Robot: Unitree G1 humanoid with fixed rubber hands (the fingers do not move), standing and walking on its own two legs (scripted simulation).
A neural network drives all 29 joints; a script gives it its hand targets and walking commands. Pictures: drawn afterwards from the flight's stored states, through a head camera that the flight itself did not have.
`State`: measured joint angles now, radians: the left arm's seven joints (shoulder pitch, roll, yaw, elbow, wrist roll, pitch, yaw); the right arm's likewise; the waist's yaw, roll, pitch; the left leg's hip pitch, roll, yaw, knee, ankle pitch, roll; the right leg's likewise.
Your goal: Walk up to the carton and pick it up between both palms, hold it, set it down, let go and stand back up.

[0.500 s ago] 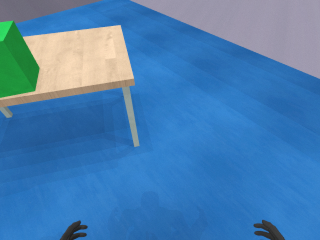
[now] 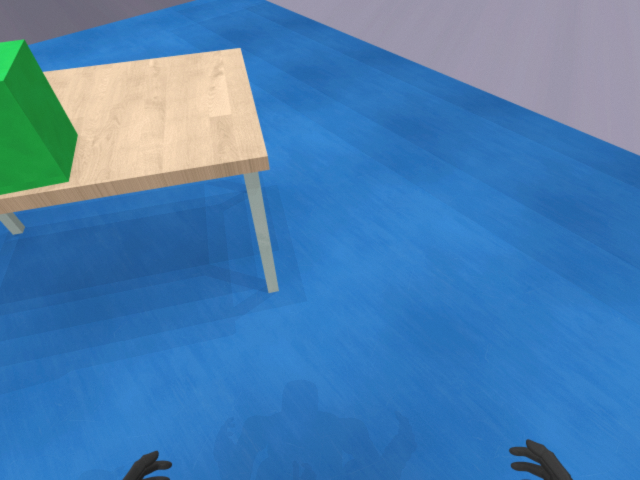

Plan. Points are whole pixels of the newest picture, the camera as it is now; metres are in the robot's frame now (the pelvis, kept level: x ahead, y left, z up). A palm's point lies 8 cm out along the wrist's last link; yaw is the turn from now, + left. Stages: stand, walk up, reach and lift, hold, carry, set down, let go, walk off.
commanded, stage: stand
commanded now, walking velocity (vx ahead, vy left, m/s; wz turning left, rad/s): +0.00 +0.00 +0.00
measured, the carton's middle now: (0, 120) +0.85 +0.78 +0.01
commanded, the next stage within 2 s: walk up in 1.18 s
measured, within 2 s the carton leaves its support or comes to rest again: neither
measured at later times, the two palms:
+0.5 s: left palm out of the picture +0.11 +0.27 -0.10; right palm out of the picture +0.14 -0.26 -0.08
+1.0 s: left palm out of the picture +0.10 +0.28 -0.10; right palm out of the picture +0.13 -0.26 -0.08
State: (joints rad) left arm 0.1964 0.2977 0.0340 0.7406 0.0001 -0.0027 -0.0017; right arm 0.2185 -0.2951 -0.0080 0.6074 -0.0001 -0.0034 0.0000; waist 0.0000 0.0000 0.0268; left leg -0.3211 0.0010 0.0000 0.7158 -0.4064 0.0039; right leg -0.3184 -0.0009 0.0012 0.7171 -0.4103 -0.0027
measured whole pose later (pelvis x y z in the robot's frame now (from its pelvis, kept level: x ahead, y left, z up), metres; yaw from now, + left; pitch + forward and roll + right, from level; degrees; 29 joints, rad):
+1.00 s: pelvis -0.01 +0.00 +0.00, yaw +0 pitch +0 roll +0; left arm 0.20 0.30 0.03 0.81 0.00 -0.01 0.00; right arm 0.22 -0.30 -0.01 0.62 0.00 -0.01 0.00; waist 0.00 0.00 0.03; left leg -0.32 0.00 0.00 0.72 -0.39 0.01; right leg -0.32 0.00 0.00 0.72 -0.39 0.00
